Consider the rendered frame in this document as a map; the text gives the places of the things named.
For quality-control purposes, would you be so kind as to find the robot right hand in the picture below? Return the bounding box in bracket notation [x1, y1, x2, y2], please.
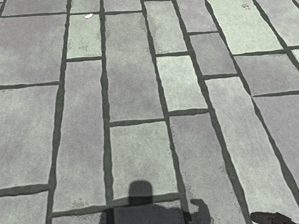
[250, 212, 297, 224]

